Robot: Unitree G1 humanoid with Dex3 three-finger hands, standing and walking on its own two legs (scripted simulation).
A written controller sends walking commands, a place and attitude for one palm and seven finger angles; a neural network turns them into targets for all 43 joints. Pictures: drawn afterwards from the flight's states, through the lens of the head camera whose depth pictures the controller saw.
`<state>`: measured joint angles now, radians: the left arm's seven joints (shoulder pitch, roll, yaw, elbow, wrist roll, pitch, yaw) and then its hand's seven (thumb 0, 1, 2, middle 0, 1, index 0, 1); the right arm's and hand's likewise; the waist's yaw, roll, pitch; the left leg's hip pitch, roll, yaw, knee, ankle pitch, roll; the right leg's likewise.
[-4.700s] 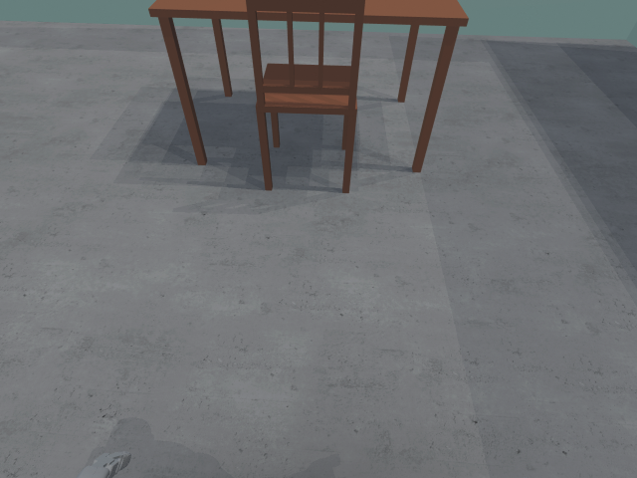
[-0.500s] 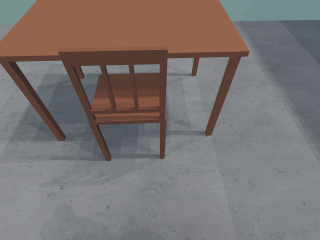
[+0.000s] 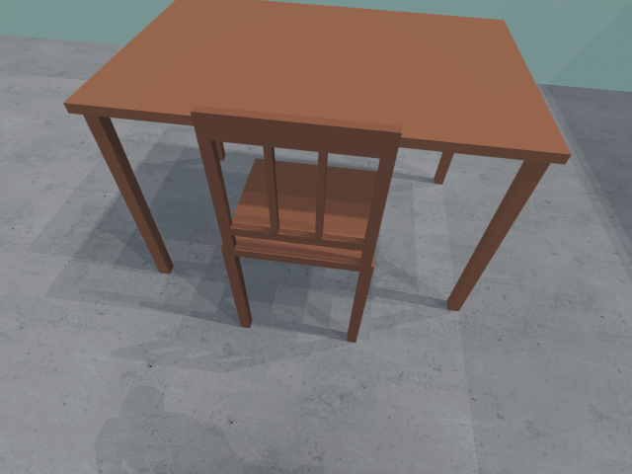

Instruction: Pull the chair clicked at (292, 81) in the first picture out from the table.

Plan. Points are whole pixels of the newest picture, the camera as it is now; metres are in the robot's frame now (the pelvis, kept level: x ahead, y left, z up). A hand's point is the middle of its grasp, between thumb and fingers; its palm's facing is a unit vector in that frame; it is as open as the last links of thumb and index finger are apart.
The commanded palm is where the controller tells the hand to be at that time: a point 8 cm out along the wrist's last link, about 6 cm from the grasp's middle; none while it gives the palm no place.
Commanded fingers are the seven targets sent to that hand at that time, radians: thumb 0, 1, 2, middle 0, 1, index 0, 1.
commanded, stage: take the last steps up to it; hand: left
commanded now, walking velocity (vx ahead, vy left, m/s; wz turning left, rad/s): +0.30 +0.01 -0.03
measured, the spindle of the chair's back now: (272, 192) +0.68 +0.18 -0.11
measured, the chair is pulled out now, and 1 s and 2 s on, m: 0.00 0.00 0.00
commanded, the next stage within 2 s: come to a stop and stand still in 0.48 s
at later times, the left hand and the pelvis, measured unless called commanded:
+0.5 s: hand (231, 381) +0.28 +0.17 -0.17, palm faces -0.05 -0.98 -0.22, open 7.4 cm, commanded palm none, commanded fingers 0.00 0.90 0.90 -0.20 -0.30 -0.20 -0.30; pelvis +0.15 +0.00 -0.02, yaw -3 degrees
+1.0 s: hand (214, 405) +0.24 +0.20 -0.18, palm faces +0.04 -0.98 -0.19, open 7.3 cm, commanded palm none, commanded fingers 0.00 0.90 0.90 -0.20 -0.30 -0.20 -0.30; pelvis +0.21 +0.01 +0.00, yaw -3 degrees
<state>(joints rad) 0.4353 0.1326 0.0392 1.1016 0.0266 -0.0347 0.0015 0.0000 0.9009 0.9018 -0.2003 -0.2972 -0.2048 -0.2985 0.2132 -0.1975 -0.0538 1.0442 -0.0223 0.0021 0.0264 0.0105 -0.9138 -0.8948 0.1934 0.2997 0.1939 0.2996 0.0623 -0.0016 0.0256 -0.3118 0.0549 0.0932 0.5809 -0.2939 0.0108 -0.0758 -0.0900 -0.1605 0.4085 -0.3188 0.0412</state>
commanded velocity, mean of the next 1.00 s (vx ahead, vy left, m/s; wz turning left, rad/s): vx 0.05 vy -0.01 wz -0.02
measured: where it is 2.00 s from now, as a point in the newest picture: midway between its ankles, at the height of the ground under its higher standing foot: outside the picture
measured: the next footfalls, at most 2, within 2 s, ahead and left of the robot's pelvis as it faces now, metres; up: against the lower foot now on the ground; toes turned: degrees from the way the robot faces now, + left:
left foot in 0.02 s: +0.07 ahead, +0.12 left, +0.00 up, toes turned +6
right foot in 0.50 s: +0.28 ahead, -0.10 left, +0.00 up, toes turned -9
